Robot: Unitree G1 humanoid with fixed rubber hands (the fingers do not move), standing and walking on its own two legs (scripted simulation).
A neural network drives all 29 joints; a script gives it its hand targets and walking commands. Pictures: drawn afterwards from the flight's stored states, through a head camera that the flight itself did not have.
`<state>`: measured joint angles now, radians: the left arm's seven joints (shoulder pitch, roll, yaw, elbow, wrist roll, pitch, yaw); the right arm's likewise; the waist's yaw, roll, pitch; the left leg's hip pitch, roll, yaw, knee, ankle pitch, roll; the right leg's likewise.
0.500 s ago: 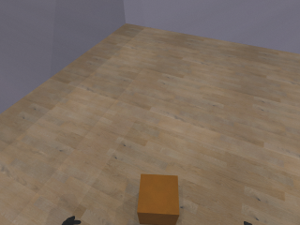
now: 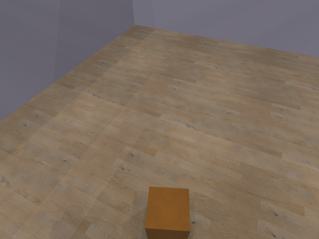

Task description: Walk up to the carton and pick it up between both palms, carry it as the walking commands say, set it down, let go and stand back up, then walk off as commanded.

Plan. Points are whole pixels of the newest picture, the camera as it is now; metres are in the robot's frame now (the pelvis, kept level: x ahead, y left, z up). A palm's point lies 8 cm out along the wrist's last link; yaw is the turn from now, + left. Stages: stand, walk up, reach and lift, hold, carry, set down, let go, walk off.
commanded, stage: stand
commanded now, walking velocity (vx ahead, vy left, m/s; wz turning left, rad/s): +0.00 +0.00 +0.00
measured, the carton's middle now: (167, 215) +0.38 -0.01 -0.64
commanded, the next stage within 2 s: walk off in 1.02 s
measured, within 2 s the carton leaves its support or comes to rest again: neither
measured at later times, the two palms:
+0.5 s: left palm out of the picture -0.05 +0.23 -0.13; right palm out of the picture -0.05 -0.24 -0.14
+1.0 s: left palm out of the picture -0.08 +0.21 -0.14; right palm out of the picture -0.09 -0.22 -0.14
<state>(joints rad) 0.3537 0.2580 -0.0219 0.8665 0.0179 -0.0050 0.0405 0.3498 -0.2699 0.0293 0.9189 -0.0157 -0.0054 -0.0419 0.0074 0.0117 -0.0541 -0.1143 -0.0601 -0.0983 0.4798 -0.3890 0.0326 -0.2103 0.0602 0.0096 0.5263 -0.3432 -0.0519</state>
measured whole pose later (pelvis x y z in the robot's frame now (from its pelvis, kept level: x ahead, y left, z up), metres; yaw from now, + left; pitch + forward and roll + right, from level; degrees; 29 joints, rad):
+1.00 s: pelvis -0.04 -0.01 +0.01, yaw +0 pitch -1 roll +0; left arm 0.36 0.15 -0.04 1.14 0.02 0.00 0.05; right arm 0.37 -0.15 0.06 1.17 -0.01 0.00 -0.06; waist 0.01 0.01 0.01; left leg -0.09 -0.04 -0.10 0.44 -0.32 0.02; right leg -0.18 0.07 0.01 0.46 -0.26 -0.06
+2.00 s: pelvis +0.21 +0.02 -0.01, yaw +2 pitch +1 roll +0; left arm 0.09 0.16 0.01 0.97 0.02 -0.09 0.00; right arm 0.50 -0.12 -0.03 1.12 0.01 -0.07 -0.03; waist -0.05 0.00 0.10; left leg -0.22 0.04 0.03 1.05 -0.56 -0.03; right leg -0.42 -0.02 -0.16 0.57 -0.19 -0.09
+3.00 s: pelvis +0.28 +0.07 +0.01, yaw +0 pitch -2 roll +0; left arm 0.36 0.10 -0.01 1.15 0.01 -0.01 0.04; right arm 0.36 -0.09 0.01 1.14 -0.01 -0.03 -0.04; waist 0.01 0.00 0.02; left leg -0.13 0.01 0.12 0.40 -0.24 0.03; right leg -0.18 -0.06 -0.11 0.41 -0.20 0.02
